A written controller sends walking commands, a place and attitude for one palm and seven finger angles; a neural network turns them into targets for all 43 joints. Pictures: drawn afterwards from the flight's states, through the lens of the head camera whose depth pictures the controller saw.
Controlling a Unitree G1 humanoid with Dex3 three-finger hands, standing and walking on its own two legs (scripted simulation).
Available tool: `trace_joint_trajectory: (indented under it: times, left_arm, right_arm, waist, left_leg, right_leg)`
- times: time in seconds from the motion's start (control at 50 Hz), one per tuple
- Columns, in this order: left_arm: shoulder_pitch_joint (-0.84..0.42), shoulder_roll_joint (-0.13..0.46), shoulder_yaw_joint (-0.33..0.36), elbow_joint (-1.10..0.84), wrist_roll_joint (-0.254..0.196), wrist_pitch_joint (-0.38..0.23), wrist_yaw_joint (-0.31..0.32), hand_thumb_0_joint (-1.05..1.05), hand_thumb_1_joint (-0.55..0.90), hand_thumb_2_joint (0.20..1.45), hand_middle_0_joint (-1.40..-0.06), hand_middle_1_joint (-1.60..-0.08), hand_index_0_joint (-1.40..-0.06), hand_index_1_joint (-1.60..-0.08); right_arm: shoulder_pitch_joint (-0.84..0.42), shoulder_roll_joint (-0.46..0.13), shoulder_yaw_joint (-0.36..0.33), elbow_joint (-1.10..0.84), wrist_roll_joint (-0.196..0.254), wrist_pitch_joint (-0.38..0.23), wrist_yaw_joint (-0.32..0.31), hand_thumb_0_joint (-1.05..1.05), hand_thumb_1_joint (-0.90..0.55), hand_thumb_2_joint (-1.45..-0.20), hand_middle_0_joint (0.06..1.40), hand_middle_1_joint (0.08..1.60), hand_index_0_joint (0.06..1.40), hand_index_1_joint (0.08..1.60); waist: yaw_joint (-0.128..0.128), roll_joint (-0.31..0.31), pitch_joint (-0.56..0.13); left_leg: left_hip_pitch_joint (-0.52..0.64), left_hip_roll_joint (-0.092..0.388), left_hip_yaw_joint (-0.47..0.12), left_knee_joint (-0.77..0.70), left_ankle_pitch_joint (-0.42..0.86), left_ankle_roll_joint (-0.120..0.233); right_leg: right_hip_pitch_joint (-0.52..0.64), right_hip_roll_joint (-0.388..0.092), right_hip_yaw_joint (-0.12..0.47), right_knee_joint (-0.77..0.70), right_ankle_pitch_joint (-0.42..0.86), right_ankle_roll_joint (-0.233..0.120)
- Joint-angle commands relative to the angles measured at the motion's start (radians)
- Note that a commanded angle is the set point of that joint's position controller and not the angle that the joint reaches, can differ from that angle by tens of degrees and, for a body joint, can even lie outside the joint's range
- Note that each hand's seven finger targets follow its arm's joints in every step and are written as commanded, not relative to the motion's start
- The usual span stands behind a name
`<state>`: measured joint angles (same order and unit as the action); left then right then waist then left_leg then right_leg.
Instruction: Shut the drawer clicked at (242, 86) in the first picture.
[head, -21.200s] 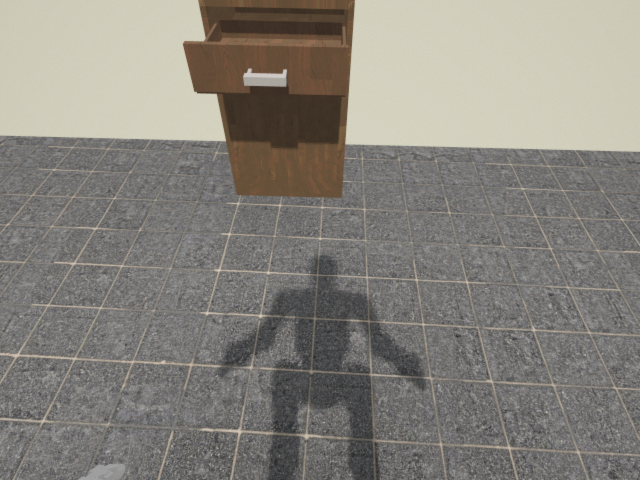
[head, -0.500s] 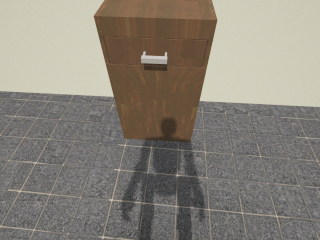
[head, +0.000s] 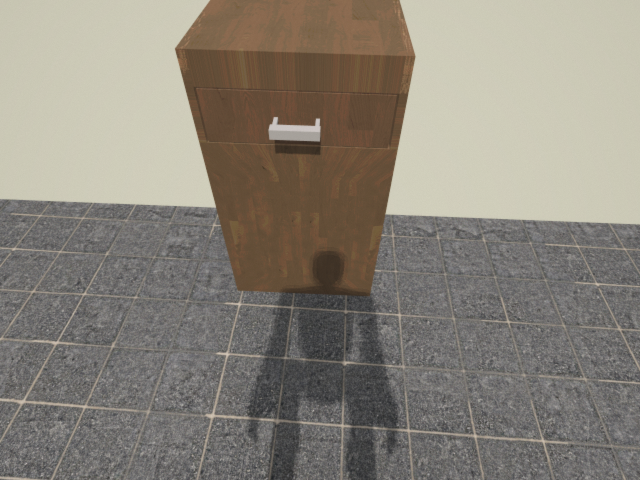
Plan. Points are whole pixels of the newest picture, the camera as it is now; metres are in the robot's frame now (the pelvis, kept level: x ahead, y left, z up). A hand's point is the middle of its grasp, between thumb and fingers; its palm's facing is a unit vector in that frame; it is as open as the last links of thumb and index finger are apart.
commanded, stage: look to check the result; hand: left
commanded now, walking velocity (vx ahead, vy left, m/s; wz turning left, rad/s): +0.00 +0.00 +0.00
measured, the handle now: (295, 127) +0.86 +0.09 -0.03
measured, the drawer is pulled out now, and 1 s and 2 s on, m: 0.00 0.00 0.00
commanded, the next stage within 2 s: stand and wait in 0.62 s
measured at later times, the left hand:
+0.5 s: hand out of the picture +0.00 +0.15 -0.17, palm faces +0.04 -0.98 -0.19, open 7.4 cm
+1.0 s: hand out of the picture +0.03 +0.17 -0.17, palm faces +0.02 -0.97 -0.23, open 7.4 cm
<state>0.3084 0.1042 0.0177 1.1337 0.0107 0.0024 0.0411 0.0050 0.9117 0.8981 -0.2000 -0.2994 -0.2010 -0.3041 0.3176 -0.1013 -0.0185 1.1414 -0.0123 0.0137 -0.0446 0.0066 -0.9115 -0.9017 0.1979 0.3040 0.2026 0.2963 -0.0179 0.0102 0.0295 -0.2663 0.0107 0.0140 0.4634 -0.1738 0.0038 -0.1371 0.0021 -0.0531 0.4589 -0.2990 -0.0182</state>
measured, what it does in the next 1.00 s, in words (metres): stands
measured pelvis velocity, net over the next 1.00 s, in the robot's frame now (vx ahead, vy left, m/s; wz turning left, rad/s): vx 0.02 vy -0.02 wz -0.01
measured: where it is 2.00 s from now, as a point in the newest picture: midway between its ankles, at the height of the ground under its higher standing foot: outside the picture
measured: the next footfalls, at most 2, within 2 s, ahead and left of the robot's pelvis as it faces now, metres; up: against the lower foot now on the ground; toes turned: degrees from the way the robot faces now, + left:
none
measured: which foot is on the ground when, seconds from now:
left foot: down 0.00-1.00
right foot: down 0.00-1.00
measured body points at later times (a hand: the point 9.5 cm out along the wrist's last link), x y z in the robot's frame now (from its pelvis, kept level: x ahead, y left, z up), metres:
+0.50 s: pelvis +0.01 -0.01 +0.00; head +0.03 -0.02 +0.45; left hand +0.00 +0.21 -0.16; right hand +0.01 -0.23 -0.16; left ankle +0.05 +0.12 -0.74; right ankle -0.03 -0.11 -0.74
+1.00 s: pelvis +0.02 -0.02 +0.00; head +0.03 -0.02 +0.45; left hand +0.03 +0.22 -0.15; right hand +0.03 -0.26 -0.16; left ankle +0.05 +0.12 -0.74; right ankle -0.03 -0.11 -0.74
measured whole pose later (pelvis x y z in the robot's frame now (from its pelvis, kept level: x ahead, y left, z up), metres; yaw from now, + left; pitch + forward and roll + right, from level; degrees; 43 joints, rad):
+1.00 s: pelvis +0.02 -0.02 +0.00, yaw +0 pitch -2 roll +0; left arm 0.24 0.18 0.03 1.13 0.01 -0.01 0.03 0.00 0.90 0.90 -0.20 -0.30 -0.20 -0.30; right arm 0.23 -0.19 -0.02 1.15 -0.01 0.01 -0.04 0.01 -0.91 -0.90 0.20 0.30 0.20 0.30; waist -0.01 0.01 0.05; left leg -0.20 0.03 0.01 0.41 -0.18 -0.02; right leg -0.07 0.03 -0.05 0.38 -0.29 -0.04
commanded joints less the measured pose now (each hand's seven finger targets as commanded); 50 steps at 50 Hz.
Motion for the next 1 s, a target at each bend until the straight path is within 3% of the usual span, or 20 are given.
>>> trace_joint_trajectory:
  times: [0.0,0.1,0.2,0.64,0.68,0.98]
  left_arm:
    - [0.09,0.092,0.017,-0.008,-0.003,-0.009,0.001,0.0,0.9,0.9,-0.2,-0.3,-0.2,-0.3]
    - [0.09,0.1,0.018,-0.007,-0.003,-0.013,0.001,0.0,0.9,0.9,-0.2,-0.3,-0.2,-0.3]
    - [0.085,0.11,0.018,-0.008,-0.004,-0.015,0.002,0.0,0.9,0.9,-0.2,-0.3,-0.2,-0.3]
    - [0.026,0.158,0.024,-0.019,-0.003,-0.021,-0.001,0.0,0.9,0.9,-0.2,-0.3,-0.2,-0.3]
    - [0.025,0.17,0.027,-0.022,-0.002,-0.024,-0.002,0.0,0.9,0.9,-0.2,-0.3,-0.2,-0.3]
    - [-0.022,0.22,0.034,-0.032,-0.002,-0.027,-0.007,0.0,0.9,0.9,-0.2,-0.3,-0.2,-0.3]
  right_arm:
    - [0.072,-0.084,-0.012,-0.021,-0.004,-0.009,-0.002,0.0,-0.9,-0.9,0.2,0.3,0.2,0.3]
    - [0.065,-0.091,-0.013,-0.021,-0.003,-0.012,-0.002,0.0,-0.9,-0.9,0.2,0.3,0.2,0.3]
    - [0.054,-0.101,-0.013,-0.017,-0.002,-0.014,-0.004,0.0,-0.9,-0.9,0.2,0.3,0.2,0.3]
    - [-0.014,-0.152,-0.016,-0.021,-0.002,-0.016,-0.003,0.0,-0.9,-0.9,0.2,0.3,0.2,0.3]
    - [-0.024,-0.168,-0.019,-0.027,-0.002,-0.018,-0.004,0.0,-0.9,-0.9,0.2,0.3,0.2,0.3]
    - [-0.065,-0.218,-0.022,-0.034,-0.002,-0.021,-0.002,0.0,-0.9,-0.9,0.2,0.3,0.2,0.3]
  waist:
    - [0.009,0.008,0.089]
    - [0.01,-0.015,0.058]
    - [0.009,0.001,0.044]
    - [0.01,-0.011,0.062]
    - [0.012,-0.001,0.034]
    - [0.013,-0.013,0.018]
  left_leg:
    - [0.038,0.078,-0.085,-0.082,0.024,0.034]
    - [0.065,0.079,-0.078,-0.068,0.08,0.034]
    - [0.083,0.084,-0.074,-0.063,0.122,0.034]
    - [0.098,0.087,-0.065,-0.075,0.139,0.023]
    - [0.119,0.089,-0.065,-0.068,0.163,0.024]
    - [0.136,0.097,-0.066,-0.079,0.177,0.022]
  right_leg:
    - [-0.119,-0.087,0.075,-0.131,0.014,-0.035]
    - [-0.099,-0.092,0.077,-0.131,0.059,-0.034]
    - [-0.081,-0.095,0.079,-0.131,0.103,-0.033]
    - [-0.052,-0.102,0.085,-0.161,0.179,-0.027]
    - [-0.041,-0.103,0.09,-0.157,0.212,-0.028]
    - [-0.016,-0.107,0.092,-0.173,0.246,-0.026]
